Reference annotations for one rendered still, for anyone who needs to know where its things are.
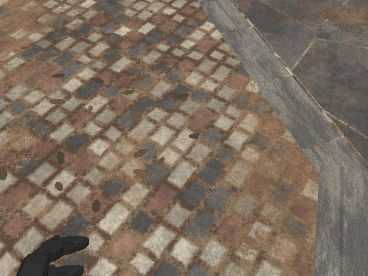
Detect robot left hand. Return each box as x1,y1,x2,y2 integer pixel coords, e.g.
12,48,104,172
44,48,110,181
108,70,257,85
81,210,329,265
16,235,89,276

